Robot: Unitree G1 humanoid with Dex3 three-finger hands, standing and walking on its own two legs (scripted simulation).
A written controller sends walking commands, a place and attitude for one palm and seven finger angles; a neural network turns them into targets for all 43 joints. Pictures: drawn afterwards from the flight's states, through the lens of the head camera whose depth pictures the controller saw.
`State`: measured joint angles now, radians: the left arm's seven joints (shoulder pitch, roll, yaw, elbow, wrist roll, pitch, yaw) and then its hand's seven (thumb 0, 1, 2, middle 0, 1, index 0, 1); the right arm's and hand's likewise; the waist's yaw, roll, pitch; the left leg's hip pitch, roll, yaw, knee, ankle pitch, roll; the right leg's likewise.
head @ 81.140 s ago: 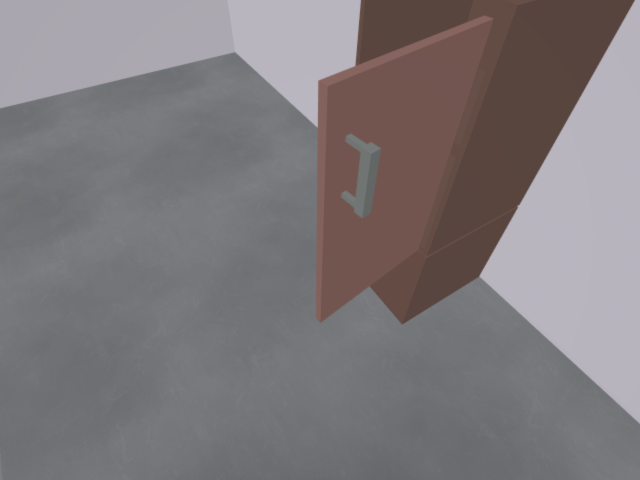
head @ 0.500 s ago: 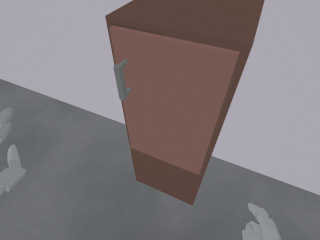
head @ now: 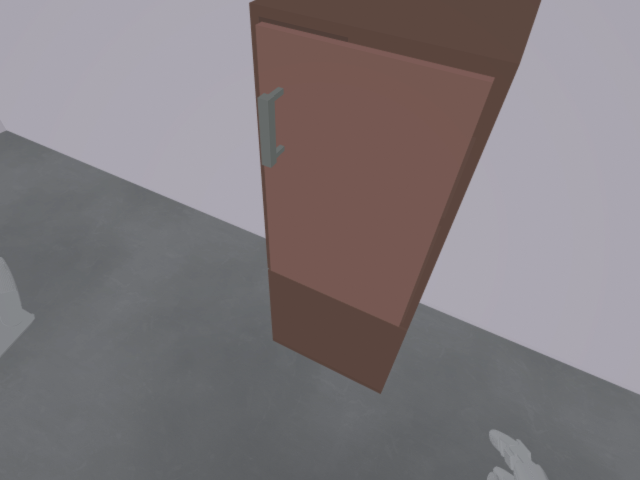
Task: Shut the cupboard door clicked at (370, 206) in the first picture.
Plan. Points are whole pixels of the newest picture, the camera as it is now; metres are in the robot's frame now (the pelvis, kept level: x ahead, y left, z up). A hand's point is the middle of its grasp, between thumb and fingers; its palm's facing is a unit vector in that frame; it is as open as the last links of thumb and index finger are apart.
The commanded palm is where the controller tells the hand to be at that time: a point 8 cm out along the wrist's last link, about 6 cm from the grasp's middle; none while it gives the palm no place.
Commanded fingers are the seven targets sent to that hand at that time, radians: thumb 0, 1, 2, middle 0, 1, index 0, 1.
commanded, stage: step back with the hand held close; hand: left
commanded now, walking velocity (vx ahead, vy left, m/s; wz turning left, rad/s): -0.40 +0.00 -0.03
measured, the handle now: (273, 127) +0.64 +0.12 +0.12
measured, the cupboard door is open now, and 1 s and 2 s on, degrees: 0 0 0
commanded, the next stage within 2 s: stop stepping back and stand still in 0.58 s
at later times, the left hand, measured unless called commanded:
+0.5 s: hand out of the picture +0.16 +0.29 +0.21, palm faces +0.48 -0.79 -0.38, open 7.4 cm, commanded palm +0.11 +0.31 +0.20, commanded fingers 0.00 0.90 0.90 -0.20 -0.30 -0.20 -0.30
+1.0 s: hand out of the picture +0.03 +0.29 +0.21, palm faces +0.58 -0.77 -0.26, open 7.4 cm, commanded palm -0.04 +0.30 +0.20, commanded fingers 0.00 0.90 0.90 -0.20 -0.30 -0.20 -0.30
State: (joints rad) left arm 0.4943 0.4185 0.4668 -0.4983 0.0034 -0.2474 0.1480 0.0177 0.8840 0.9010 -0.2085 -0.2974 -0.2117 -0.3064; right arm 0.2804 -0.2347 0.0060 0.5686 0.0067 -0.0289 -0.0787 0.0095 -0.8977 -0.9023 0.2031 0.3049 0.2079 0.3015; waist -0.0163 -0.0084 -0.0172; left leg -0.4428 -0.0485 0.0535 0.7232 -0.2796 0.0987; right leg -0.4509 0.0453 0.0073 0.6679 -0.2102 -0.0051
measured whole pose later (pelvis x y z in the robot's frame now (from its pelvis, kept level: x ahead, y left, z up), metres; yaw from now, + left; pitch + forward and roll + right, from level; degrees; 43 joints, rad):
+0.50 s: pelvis -0.04 +0.01 +0.03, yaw -2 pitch +7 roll -6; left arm 0.52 0.43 0.50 -0.57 -0.05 -0.29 0.15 0.02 0.89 0.90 -0.21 -0.30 -0.21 -0.31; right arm 0.19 -0.15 0.01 0.66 -0.02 -0.13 -0.05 0.01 -0.90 -0.90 0.20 0.30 0.21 0.30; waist 0.04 -0.02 -0.11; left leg -0.53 0.06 0.07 0.45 -0.05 0.10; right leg -0.22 0.07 0.02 0.78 -0.52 0.03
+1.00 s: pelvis -0.19 +0.00 +0.02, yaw -2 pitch +2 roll +0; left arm 0.33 0.34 0.42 -0.28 -0.04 -0.15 0.19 0.01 0.89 0.90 -0.20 -0.30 -0.21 -0.31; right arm 0.38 -0.30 -0.03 0.73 0.01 -0.05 -0.10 0.01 -0.90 -0.90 0.20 0.30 0.21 0.30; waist 0.04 0.00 -0.18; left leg -0.36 0.08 0.01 0.70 -0.34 0.01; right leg -0.18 -0.05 -0.10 0.53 -0.39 0.01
